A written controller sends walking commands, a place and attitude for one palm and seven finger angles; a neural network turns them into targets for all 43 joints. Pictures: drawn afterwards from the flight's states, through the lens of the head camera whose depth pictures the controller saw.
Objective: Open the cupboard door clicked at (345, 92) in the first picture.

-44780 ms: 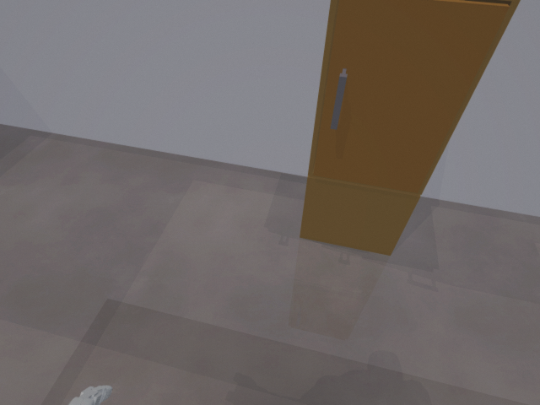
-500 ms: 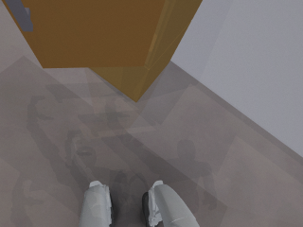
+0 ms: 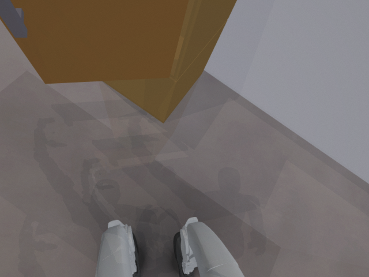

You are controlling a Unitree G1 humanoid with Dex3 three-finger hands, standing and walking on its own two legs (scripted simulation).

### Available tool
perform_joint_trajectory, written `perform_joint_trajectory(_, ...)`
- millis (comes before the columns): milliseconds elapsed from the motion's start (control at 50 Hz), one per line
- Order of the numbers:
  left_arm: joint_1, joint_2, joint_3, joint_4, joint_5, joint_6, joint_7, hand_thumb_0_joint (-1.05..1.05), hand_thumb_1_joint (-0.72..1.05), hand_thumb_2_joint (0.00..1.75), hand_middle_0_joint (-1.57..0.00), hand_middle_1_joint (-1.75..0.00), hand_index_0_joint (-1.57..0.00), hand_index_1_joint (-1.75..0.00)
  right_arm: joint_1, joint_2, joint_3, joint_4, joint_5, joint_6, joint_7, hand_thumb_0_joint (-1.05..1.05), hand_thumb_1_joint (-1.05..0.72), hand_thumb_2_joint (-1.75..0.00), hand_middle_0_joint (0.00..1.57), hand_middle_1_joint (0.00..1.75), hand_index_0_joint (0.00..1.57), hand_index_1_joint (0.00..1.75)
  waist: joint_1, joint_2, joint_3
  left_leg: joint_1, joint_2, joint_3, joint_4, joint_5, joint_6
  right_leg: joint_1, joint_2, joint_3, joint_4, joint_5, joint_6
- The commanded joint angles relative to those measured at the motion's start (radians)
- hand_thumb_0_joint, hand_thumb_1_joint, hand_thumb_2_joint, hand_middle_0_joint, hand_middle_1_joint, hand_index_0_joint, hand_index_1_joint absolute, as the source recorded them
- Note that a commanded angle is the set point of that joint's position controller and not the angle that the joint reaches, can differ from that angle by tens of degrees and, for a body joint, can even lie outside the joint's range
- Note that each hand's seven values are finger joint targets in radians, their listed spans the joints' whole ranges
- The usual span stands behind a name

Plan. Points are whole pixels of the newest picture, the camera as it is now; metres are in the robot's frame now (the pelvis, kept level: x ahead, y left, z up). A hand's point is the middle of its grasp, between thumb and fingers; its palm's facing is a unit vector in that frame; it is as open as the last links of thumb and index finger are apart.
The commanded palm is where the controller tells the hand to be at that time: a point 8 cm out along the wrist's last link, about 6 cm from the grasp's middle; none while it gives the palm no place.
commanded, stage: move the hooked fingers beside the handle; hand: left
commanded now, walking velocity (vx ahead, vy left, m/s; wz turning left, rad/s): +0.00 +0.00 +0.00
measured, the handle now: out of the picture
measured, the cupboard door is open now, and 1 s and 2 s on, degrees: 44 44 44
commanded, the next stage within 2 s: slide the fingers in behind the handle in 0.10 s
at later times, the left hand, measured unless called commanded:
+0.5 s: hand out of the picture +0.56 +0.30 +0.09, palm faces +0.07 -1.00 +0.00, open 14.0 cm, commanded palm +0.56 +0.31 +0.08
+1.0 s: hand out of the picture +0.57 +0.26 +0.09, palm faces +0.09 -1.00 -0.01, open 13.9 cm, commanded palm +0.57 +0.28 +0.08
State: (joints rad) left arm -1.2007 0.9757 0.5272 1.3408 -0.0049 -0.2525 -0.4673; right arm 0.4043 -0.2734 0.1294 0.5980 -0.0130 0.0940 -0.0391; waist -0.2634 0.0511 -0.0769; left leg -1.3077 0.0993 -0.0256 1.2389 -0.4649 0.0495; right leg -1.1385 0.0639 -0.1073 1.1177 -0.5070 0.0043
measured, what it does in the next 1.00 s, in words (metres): stands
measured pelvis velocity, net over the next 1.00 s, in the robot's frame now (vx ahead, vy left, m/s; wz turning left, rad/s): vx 0.00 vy -0.01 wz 0.01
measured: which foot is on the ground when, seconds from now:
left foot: down 0.00-1.00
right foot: down 0.00-1.00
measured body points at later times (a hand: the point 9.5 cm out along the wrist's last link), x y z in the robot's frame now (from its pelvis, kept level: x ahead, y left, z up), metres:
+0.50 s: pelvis +0.00 +0.00 +0.00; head +0.20 +0.06 +0.40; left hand +0.55 +0.35 +0.09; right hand -0.02 -0.26 -0.09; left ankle +0.04 +0.09 -0.63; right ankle +0.01 -0.13 -0.63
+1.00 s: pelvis +0.00 -0.01 +0.00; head +0.20 +0.04 +0.40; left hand +0.56 +0.32 +0.09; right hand -0.03 -0.27 -0.09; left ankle +0.04 +0.09 -0.63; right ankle +0.01 -0.13 -0.63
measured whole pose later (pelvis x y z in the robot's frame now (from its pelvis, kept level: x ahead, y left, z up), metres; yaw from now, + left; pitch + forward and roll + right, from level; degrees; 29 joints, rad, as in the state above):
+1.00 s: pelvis +0.00 -0.01 +0.00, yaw +0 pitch +30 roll -8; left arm -1.18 0.84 0.50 1.31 -0.01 -0.29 -0.35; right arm 0.41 -0.27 0.10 0.62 -0.03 0.07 -0.02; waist -0.26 0.05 -0.09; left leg -1.30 0.10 -0.02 1.23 -0.47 0.04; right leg -1.14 0.06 -0.10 1.13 -0.52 0.00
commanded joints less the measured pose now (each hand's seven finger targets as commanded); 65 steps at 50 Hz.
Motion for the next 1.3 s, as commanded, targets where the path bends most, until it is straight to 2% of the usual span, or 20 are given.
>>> perform_joint_trajectory(0,-0.387,0.281,0.006,-0.175,-0.027,-0.053,-0.015,0.0,-0.5,0.3,-0.3,-1.2,-0.3,-1.2,0.22,-0.237,-0.08,-0.012,0.003,-0.009,-0.026,0.0,-0.9,-0.9,0.2,0.3,0.2,0.3,-0.022,0.252,-0.501,0.62,-0.012,-0.097,-0.095,0.363,-0.001,0.02,0.029,0.031,-0.119,0.239,-0.023)
perform_joint_trajectory(40,-0.373,0.327,0.034,-0.189,-0.022,-0.068,-0.017,0.0,-0.5,0.3,-0.3,-1.2,-0.3,-1.2,0.218,-0.239,-0.079,-0.016,0.002,-0.01,-0.028,0.0,-0.9,-0.9,0.2,0.3,0.2,0.3,-0.005,0.276,-0.532,0.625,-0.011,-0.093,-0.085,0.378,-0.005,0.028,0.027,0.033,-0.11,0.241,-0.024)
perform_joint_trajectory(120,-0.404,0.335,0.044,-0.237,-0.026,-0.092,-0.013,0.0,-0.5,0.3,-0.3,-1.2,-0.3,-1.2,0.222,-0.242,-0.082,-0.01,-0.002,-0.014,-0.025,0.0,-0.9,-0.9,0.2,0.3,0.2,0.3,-0.002,0.322,-0.584,0.686,-0.006,-0.111,-0.075,0.431,-0.012,0.0,0.026,0.027,-0.091,0.255,-0.027)
perform_joint_trajectory(240,-0.41,0.271,-0.004,-0.232,-0.025,-0.056,-0.017,0.0,-0.5,0.3,-0.3,-1.2,-0.3,-1.2,0.221,-0.241,-0.086,-0.005,0.002,-0.013,-0.023,0.0,-0.9,-0.9,0.2,0.3,0.2,0.3,-0.011,0.334,-0.576,0.717,-0.003,-0.119,-0.081,0.423,-0.015,-0.034,0.026,0.019,-0.095,0.246,-0.025)
perform_joint_trajectory(320,-0.44,0.247,-0.004,-0.3,-0.03,-0.06,-0.001,0.0,-0.5,0.3,-0.3,-1.2,-0.3,-1.2,0.231,-0.238,-0.095,0.004,-0.004,-0.017,-0.018,0.0,-0.9,-0.9,0.2,0.3,0.2,0.3,-0.007,0.376,-0.638,0.79,-0.001,-0.133,-0.081,0.483,-0.023,-0.048,0.026,0.018,-0.093,0.266,-0.028)
perform_joint_trajectory(360,-0.439,0.225,-0.011,-0.281,-0.034,-0.056,0.013,0.0,-0.5,0.3,-0.3,-1.2,-0.3,-1.2,0.229,-0.237,-0.095,0.011,-0.005,-0.019,-0.017,0.0,-0.9,-0.9,0.2,0.3,0.2,0.3,-0.02,0.338,-0.595,0.764,0.0,-0.132,-0.086,0.443,-0.02,-0.052,0.026,0.016,-0.099,0.251,-0.026)
perform_joint_trajectory(520,-0.372,0.174,-0.015,-0.277,-0.025,-0.052,0.056,0.0,-0.5,0.3,-0.3,-1.2,-0.3,-1.2,0.236,-0.228,-0.102,0.006,-0.009,-0.017,0.001,0.0,-0.9,-0.9,0.2,0.3,0.2,0.3,0.009,0.347,-0.595,0.801,-0.004,-0.134,-0.111,0.501,-0.03,-0.029,0.027,0.013,-0.108,0.27,-0.031)
perform_joint_trajectory(560,-0.39,0.132,-0.042,-0.26,-0.023,-0.046,0.069,0.0,-0.5,0.3,-0.3,-1.2,-0.3,-1.2,0.234,-0.226,-0.105,0.008,-0.011,-0.017,0.003,0.0,-0.9,-0.9,0.2,0.3,0.2,0.3,-0.013,0.307,-0.551,0.777,-0.002,-0.137,-0.119,0.446,-0.027,-0.049,0.027,0.01,-0.114,0.249,-0.027)
perform_joint_trajectory(600,-0.393,0.151,-0.017,-0.244,-0.027,-0.053,0.08,0.0,-0.5,0.3,-0.3,-1.2,-0.3,-1.2,0.237,-0.227,-0.102,0.007,-0.011,-0.021,0.002,0.0,-0.9,-0.9,0.2,0.3,0.2,0.3,-0.013,0.272,-0.531,0.738,-0.006,-0.131,-0.124,0.418,-0.021,-0.022,0.028,0.013,-0.117,0.245,-0.029)
perform_joint_trajectory(660,-0.419,0.132,-0.032,-0.273,-0.029,-0.071,0.091,0.0,-0.5,0.3,-0.3,-1.2,-0.3,-1.2,0.239,-0.225,-0.106,0.011,-0.016,-0.026,0.004,0.0,-0.9,-0.9,0.2,0.3,0.2,0.3,-0.02,0.28,-0.563,0.74,-0.008,-0.121,-0.116,0.438,-0.019,-0.009,0.025,0.019,-0.117,0.262,-0.027)
perform_joint_trajectory(700,-0.402,0.166,0.003,-0.282,-0.027,-0.093,0.099,0.0,-0.5,0.3,-0.3,-1.2,-0.3,-1.2,0.244,-0.225,-0.106,0.01,-0.018,-0.027,0.008,0.0,-0.9,-0.9,0.2,0.3,0.2,0.3,-0.002,0.287,-0.585,0.755,-0.009,-0.124,-0.117,0.467,-0.023,0.008,0.026,0.02,-0.109,0.271,-0.032)
perform_joint_trajectory(720,-0.402,0.139,-0.011,-0.294,-0.027,-0.099,0.101,0.0,-0.5,0.3,-0.3,-1.2,-0.3,-1.2,0.244,-0.224,-0.111,0.01,-0.019,-0.026,0.012,0.0,-0.9,-0.9,0.2,0.3,0.2,0.3,-0.003,0.298,-0.603,0.771,-0.009,-0.126,-0.114,0.48,-0.026,0.001,0.025,0.019,-0.107,0.276,-0.031)
perform_joint_trajectory(780,-0.369,0.149,-0.001,-0.254,-0.025,-0.091,0.106,0.0,-0.5,0.3,-0.3,-1.2,-0.3,-1.2,0.243,-0.223,-0.109,0.009,-0.016,-0.021,0.012,0.0,-0.9,-0.9,0.2,0.3,0.2,0.3,-0.004,0.25,-0.568,0.713,-0.012,-0.106,-0.111,0.453,-0.017,0.037,0.025,0.025,-0.116,0.281,-0.025)
perform_joint_trajectory(800,-0.388,0.134,-0.013,-0.269,-0.024,-0.096,0.108,0.0,-0.5,0.3,-0.3,-1.2,-0.3,-1.2,0.245,-0.222,-0.11,0.011,-0.017,-0.023,0.014,0.0,-0.9,-0.9,0.2,0.3,0.2,0.3,-0.001,0.279,-0.58,0.727,-0.014,-0.111,-0.112,0.458,-0.018,0.024,0.025,0.027,-0.111,0.278,-0.029)
perform_joint_trajectory(860,-0.388,0.104,-0.037,-0.242,-0.021,-0.082,0.113,0.0,-0.5,0.3,-0.3,-1.2,-0.3,-1.2,0.24,-0.22,-0.111,0.011,-0.013,-0.021,0.014,0.0,-0.9,-0.9,0.2,0.3,0.2,0.3,-0.013,0.259,-0.551,0.701,-0.014,-0.101,-0.112,0.424,-0.015,0.022,0.025,0.028,-0.12,0.268,-0.024)
perform_joint_trajectory(940,-0.428,0.16,0.001,-0.277,-0.018,-0.101,0.126,0.0,-0.5,0.3,-0.3,-1.2,-0.3,-1.2,0.248,-0.223,-0.112,0.017,-0.016,-0.023,0.01,0.0,-0.9,-0.9,0.2,0.3,0.2,0.3,-0.009,0.268,-0.598,0.698,-0.015,-0.098,-0.101,0.441,-0.012,0.048,0.024,0.035,-0.112,0.285,-0.024)
perform_joint_trajectory(1000,-0.419,0.095,-0.032,-0.277,-0.02,-0.109,0.13,0.0,-0.5,0.3,-0.3,-1.2,-0.3,-1.2,0.251,-0.215,-0.116,0.026,-0.018,-0.026,0.017,0.0,-0.9,-0.9,0.2,0.3,0.2,0.3,-0.015,0.287,-0.595,0.736,-0.015,-0.105,-0.097,0.474,-0.015,0.02,0.024,0.032,-0.11,0.296,-0.028)
perform_joint_trajectory(1100,-0.407,0.078,-0.032,-0.317,-0.033,-0.107,0.123,0.0,-0.5,0.3,-0.3,-1.2,-0.3,-1.2,0.258,-0.216,-0.124,0.035,-0.02,-0.022,0.02,0.0,-0.9,-0.9,0.2,0.3,0.2,0.3,-0.002,0.3,-0.645,0.774,-0.016,-0.105,-0.098,0.523,-0.017,0.053,0.024,0.034,-0.112,0.334,-0.03)
perform_joint_trajectory(1160,-0.397,0.047,-0.049,-0.288,-0.037,-0.089,0.131,0.0,-0.5,0.3,-0.3,-1.2,-0.3,-1.2,0.251,-0.211,-0.122,0.035,-0.017,-0.021,0.023,0.0,-0.9,-0.9,0.2,0.3,0.2,0.3,-0.007,0.268,-0.604,0.73,-0.02,-0.091,-0.1,0.485,-0.012,0.071,0.026,0.036,-0.125,0.33,-0.025)
perform_joint_trajectory(1280,-0.396,0.081,-0.027,-0.284,-0.025,-0.099,0.167,0.0,-0.5,0.3,-0.3,-1.2,-0.3,-1.2,0.244,-0.204,-0.116,0.025,-0.018,-0.029,0.023,0.0,-0.9,-0.9,0.2,0.3,0.2,0.3,-0.004,0.244,-0.578,0.649,-0.027,-0.064,-0.095,0.449,-0.003,0.128,0.025,0.052,-0.126,0.35,-0.021)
